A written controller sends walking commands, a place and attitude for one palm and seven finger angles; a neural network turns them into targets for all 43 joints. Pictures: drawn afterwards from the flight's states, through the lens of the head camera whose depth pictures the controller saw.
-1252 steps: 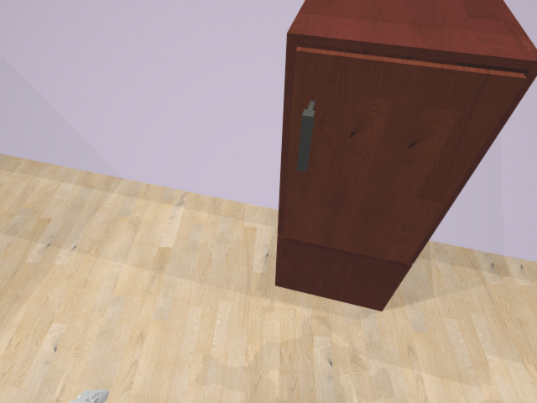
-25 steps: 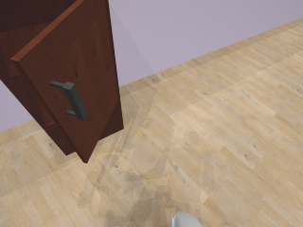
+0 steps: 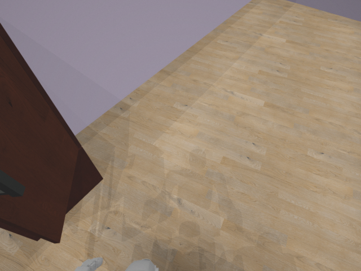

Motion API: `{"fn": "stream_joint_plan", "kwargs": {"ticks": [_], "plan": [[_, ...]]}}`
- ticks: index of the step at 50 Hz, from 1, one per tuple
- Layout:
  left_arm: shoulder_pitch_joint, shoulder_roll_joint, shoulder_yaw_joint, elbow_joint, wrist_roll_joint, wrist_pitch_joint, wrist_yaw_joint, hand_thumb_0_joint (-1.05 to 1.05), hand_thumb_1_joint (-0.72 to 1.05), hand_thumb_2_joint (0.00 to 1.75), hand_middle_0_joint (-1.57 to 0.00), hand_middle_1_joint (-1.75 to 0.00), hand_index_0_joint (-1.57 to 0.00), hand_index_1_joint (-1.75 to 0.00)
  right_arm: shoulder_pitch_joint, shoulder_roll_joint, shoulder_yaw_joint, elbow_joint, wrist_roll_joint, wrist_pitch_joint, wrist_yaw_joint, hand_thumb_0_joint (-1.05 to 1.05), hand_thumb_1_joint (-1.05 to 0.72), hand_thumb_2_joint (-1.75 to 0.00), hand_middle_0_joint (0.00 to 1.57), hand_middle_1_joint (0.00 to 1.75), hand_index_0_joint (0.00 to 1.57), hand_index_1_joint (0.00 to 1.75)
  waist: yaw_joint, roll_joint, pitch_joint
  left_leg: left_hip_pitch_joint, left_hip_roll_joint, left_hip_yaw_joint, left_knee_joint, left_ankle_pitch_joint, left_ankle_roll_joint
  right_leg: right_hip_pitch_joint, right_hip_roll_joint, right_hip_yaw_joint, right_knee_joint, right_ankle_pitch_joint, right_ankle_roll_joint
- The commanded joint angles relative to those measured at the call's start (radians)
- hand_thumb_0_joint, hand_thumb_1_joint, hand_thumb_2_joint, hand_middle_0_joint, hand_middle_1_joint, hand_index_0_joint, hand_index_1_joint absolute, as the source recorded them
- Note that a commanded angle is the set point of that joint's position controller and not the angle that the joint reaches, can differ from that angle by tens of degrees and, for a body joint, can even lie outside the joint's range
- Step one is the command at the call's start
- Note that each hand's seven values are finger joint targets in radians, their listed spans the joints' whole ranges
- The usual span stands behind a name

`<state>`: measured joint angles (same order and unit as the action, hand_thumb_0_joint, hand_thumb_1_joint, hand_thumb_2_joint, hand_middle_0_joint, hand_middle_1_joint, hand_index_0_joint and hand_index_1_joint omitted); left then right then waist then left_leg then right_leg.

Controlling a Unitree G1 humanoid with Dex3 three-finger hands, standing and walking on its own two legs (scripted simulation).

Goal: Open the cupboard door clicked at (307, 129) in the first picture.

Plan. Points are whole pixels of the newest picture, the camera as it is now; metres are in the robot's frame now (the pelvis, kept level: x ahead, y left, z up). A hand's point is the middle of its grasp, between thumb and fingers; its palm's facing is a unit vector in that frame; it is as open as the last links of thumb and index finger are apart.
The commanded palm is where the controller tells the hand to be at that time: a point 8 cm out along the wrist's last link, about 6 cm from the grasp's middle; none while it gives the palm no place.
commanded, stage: walk to a spot facing it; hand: left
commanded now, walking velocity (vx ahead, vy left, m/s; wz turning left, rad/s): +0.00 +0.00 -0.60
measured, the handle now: out of the picture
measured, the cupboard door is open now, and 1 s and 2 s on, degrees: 43 43 43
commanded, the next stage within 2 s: turn to face it in 1.74 s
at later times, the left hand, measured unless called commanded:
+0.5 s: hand (140, 236) +0.22 +0.12 -0.16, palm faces -0.29 -0.92 -0.24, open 7.4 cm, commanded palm none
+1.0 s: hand (166, 183) +0.38 +0.07 -0.18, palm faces -0.48 -0.86 -0.17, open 7.4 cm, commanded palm none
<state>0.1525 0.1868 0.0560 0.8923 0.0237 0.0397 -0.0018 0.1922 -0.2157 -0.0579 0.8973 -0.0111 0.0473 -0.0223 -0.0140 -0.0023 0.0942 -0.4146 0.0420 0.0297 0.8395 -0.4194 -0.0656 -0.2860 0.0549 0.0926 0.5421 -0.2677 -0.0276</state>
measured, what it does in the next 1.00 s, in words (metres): walks ahead, turning right: left foot, then right foot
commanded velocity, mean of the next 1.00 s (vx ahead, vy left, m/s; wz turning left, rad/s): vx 0.30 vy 0.00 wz -0.48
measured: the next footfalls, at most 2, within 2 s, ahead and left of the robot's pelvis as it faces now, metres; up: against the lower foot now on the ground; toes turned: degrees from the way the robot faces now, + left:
left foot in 0.06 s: +0.06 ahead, +0.13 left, +0.00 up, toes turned +0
right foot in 0.44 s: +0.06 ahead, -0.14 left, +0.00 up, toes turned -24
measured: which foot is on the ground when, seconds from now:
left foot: up 0.00-0.04, down 0.06-0.44, up 0.46-0.82, down 0.84-1.00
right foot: down 0.00-0.06, up 0.08-0.42, down 0.44-0.86, up 0.88-1.00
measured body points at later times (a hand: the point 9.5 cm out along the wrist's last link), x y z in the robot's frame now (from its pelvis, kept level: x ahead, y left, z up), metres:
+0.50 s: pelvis +0.05 -0.04 -0.01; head +0.08 -0.07 +0.44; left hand +0.23 +0.17 -0.14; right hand -0.05 -0.28 -0.17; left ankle +0.02 +0.12 -0.69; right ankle +0.02 -0.13 -0.74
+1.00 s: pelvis +0.26 -0.09 +0.00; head +0.30 -0.09 +0.44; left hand +0.40 +0.11 -0.16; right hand +0.20 -0.32 -0.14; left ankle +0.33 -0.02 -0.73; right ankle +0.13 -0.15 -0.63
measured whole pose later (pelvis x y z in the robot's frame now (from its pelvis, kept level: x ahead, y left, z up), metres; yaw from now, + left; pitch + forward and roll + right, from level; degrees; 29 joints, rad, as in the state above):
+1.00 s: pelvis +0.26 -0.09 +0.00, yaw -33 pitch +0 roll +0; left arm 0.25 0.21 0.09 1.03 0.03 0.00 -0.03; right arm 0.21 -0.15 -0.02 0.92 -0.04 -0.08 -0.02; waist 0.03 -0.05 0.08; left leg -0.30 0.05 0.19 0.55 -0.25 0.04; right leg -0.48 -0.03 0.00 1.26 -0.31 -0.03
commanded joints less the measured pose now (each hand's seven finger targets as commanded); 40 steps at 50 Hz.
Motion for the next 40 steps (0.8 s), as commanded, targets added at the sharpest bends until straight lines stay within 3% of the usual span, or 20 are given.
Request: {"fn": "stream_joint_plan", "kwargs": {"ticks": [1,2,3,4,6,8,16,18,19,20,21,22,23,25,27,29,33,37,38,40], "plan": [[-0.017,0.200,0.064,-0.075,-0.006,-0.013,0.011,0.00,0.90,0.90,-0.20,-0.30,-0.20,-0.30,0.126,-0.075,-0.015,-0.044,0.004,-0.041,-0.017,0.00,-0.90,-0.90,0.20,0.30,0.20,0.30,-0.028,-0.137,-0.125,0.213,-0.021,0.002,-0.319,0.144,0.019,-0.042,-0.190,0.245,-0.089,0.273,-0.097],[-0.016,0.156,0.056,-0.086,-0.012,-0.009,0.010,0.00,0.90,0.90,-0.20,-0.30,-0.20,-0.30,0.166,-0.125,-0.021,-0.036,-0.001,-0.053,-0.022,0.00,-0.90,-0.90,0.20,0.30,0.20,0.30,-0.043,-0.007,-0.146,0.331,0.096,-0.123,-0.470,0.154,0.060,-0.155,-0.107,0.185,0.010,0.135,-0.048],[0.037,0.097,0.043,-0.099,-0.018,-0.008,-0.002,0.00,0.90,0.90,-0.20,-0.30,-0.20,-0.30,0.169,-0.225,-0.038,-0.050,-0.013,-0.057,-0.023,0.00,-0.90,-0.90,0.20,0.30,0.20,0.30,-0.028,0.309,-0.168,0.412,0.354,-0.388,-0.547,0.240,0.158,-0.299,0.027,0.023,0.228,-0.208,0.017],[0.000,0.114,0.046,-0.119,-0.009,-0.013,-0.008,0.00,0.90,0.90,-0.20,-0.30,-0.20,-0.30,0.179,-0.245,-0.040,-0.070,-0.022,-0.051,-0.029,0.00,-0.90,-0.90,0.20,0.30,0.20,0.30,-0.043,0.248,-0.135,0.298,0.472,-0.447,-0.582,0.270,0.252,-0.300,-0.002,-0.052,0.449,-0.360,0.039],[-0.007,0.121,0.060,-0.085,0.008,-0.013,-0.020,0.00,0.90,0.90,-0.20,-0.30,-0.20,-0.30,0.118,-0.176,-0.016,-0.074,-0.028,-0.062,-0.032,0.00,-0.90,-0.90,0.20,0.30,0.20,0.30,-0.004,0.187,-0.104,0.261,0.360,-0.285,-0.542,0.485,0.213,-0.304,-0.052,-0.037,0.639,-0.251,0.058],[0.016,0.093,0.055,-0.068,0.001,-0.009,-0.034,0.00,0.90,0.90,-0.20,-0.30,-0.20,-0.30,0.075,-0.138,-0.005,-0.091,-0.025,-0.064,-0.031,0.00,-0.90,-0.90,0.20,0.30,0.20,0.30,0.013,0.168,-0.122,0.317,0.287,-0.110,-0.510,0.510,0.179,-0.315,-0.086,-0.083,0.638,-0.166,0.072],[-0.117,0.052,0.030,-0.095,0.007,-0.024,-0.063,0.00,0.90,0.90,-0.20,-0.30,-0.20,-0.30,0.206,-0.168,-0.030,-0.013,-0.032,-0.071,-0.009,0.00,-0.90,-0.90,0.20,0.30,0.20,0.30,-0.062,0.188,-0.063,0.324,0.312,0.022,-0.559,0.132,0.170,-0.218,-0.098,-0.204,0.198,-0.161,0.044],[-0.086,0.064,0.033,-0.085,0.008,-0.029,-0.060,0.00,0.90,0.90,-0.20,-0.30,-0.20,-0.30,0.192,-0.178,-0.034,-0.014,-0.032,-0.068,0.000,0.00,-0.90,-0.90,0.20,0.30,0.20,0.30,-0.044,0.179,-0.068,0.279,0.321,0.056,-0.525,0.069,0.155,-0.120,-0.078,-0.233,0.112,-0.162,0.032],[-0.046,0.070,0.039,-0.070,0.008,-0.032,-0.059,0.00,0.90,0.90,-0.20,-0.30,-0.20,-0.30,0.174,-0.176,-0.033,-0.015,-0.030,-0.067,0.001,0.00,-0.90,-0.90,0.20,0.30,0.20,0.30,-0.016,0.155,-0.076,0.216,0.307,0.081,-0.480,0.032,0.138,-0.018,-0.064,-0.247,0.054,-0.111,0.024],[0.069,0.095,0.050,-0.030,0.008,-0.037,-0.053,0.00,0.90,0.90,-0.20,-0.30,-0.20,-0.30,0.133,-0.171,-0.031,-0.024,-0.027,-0.066,0.006,0.00,-0.90,-0.90,0.20,0.30,0.20,0.30,0.052,0.092,-0.106,0.127,0.267,0.127,-0.347,0.011,0.105,0.154,-0.049,-0.248,-0.030,-0.060,0.003],[0.224,0.185,0.071,0.018,0.012,-0.049,-0.040,0.00,0.90,0.90,-0.20,-0.30,-0.20,-0.30,0.090,-0.131,-0.020,-0.049,-0.010,-0.069,0.017,0.00,-0.90,-0.90,0.20,0.30,0.20,0.30,0.134,-0.132,-0.159,-0.083,0.178,0.231,-0.072,-0.005,0.061,0.403,-0.188,-0.043,-0.151,-0.233,-0.062],[0.341,0.304,0.097,0.052,0.002,-0.055,-0.021,0.00,0.90,0.90,-0.20,-0.30,-0.20,-0.30,-0.023,-0.074,-0.001,-0.117,-0.001,-0.070,0.025,0.00,-0.90,-0.90,0.20,0.30,0.20,0.30,0.200,-0.411,-0.131,-0.370,0.032,0.206,0.230,-0.289,0.015,0.492,-0.442,0.435,-0.310,-0.274,-0.192],[0.340,0.291,0.091,0.051,-0.009,-0.057,0.000,0.00,0.90,0.90,-0.20,-0.30,-0.20,-0.30,-0.066,-0.129,-0.011,-0.130,-0.010,-0.065,0.021,0.00,-0.90,-0.90,0.20,0.30,0.20,0.30,0.184,-0.330,-0.102,-0.413,0.066,0.040,0.345,-0.203,0.025,0.411,-0.467,0.516,-0.346,-0.299,-0.238],[0.186,0.217,0.068,0.016,-0.005,-0.062,0.006,0.00,0.90,0.90,-0.20,-0.30,-0.20,-0.30,-0.075,-0.117,-0.020,-0.094,-0.013,-0.070,0.026,0.00,-0.90,-0.90,0.20,0.30,0.20,0.30,0.101,-0.174,-0.005,-0.382,0.110,-0.021,0.343,-0.023,0.017,0.252,-0.391,0.361,-0.350,-0.298,-0.209],[0.132,0.164,0.051,0.005,-0.002,-0.079,0.004,0.00,0.90,0.90,-0.20,-0.30,-0.20,-0.30,-0.019,-0.091,-0.019,-0.050,-0.020,-0.061,0.031,0.00,-0.90,-0.90,0.20,0.30,0.20,0.30,0.042,-0.131,-0.007,-0.260,0.105,0.000,0.248,0.078,0.000,0.157,-0.311,0.191,-0.342,-0.076,-0.166],[0.143,0.163,0.048,0.019,-0.001,-0.094,-0.001,0.00,0.90,0.90,-0.20,-0.30,-0.20,-0.30,0.020,-0.073,-0.018,-0.029,-0.018,-0.060,0.035,0.00,-0.90,-0.90,0.20,0.30,0.20,0.30,0.022,-0.133,-0.043,-0.212,0.080,0.020,0.181,0.123,-0.004,0.176,-0.267,0.114,-0.320,0.082,-0.159],[0.186,0.167,0.048,0.054,-0.001,-0.104,-0.006,0.00,0.90,0.90,-0.20,-0.30,-0.20,-0.30,-0.048,-0.058,-0.017,-0.053,-0.012,-0.072,0.039,0.00,-0.90,-0.90,0.20,0.30,0.20,0.30,0.036,-0.084,-0.034,-0.224,0.056,0.032,0.048,0.169,-0.004,0.231,-0.266,0.118,-0.310,0.160,-0.171],[0.174,0.177,0.050,0.071,0.001,-0.102,-0.003,0.00,0.90,0.90,-0.20,-0.30,-0.20,-0.30,-0.098,-0.056,-0.012,-0.078,-0.007,-0.090,0.040,0.00,-0.90,-0.90,0.20,0.30,0.20,0.30,0.031,-0.123,0.001,-0.127,0.032,0.037,-0.106,0.173,0.017,0.200,-0.275,0.114,-0.284,0.222,-0.160],[0.165,0.180,0.051,0.077,0.003,-0.100,-0.001,0.00,0.90,0.90,-0.20,-0.30,-0.20,-0.30,-0.081,-0.060,-0.015,-0.075,-0.006,-0.095,0.038,0.00,-0.90,-0.90,0.20,0.30,0.20,0.30,0.020,-0.123,-0.005,-0.062,0.024,0.037,-0.157,0.160,0.025,0.186,-0.275,0.120,-0.258,0.235,-0.153],[0.118,0.176,0.054,0.069,-0.007,-0.099,0.000,0.00,0.90,0.90,-0.20,-0.30,-0.20,-0.30,0.074,-0.086,-0.021,-0.021,-0.010,-0.107,0.025,0.00,-0.90,-0.90,0.20,0.30,0.20,0.30,-0.062,-0.060,-0.045,0.220,-0.016,0.061,-0.295,0.236,0.040,0.065,-0.220,0.068,-0.123,0.299,-0.117]]}}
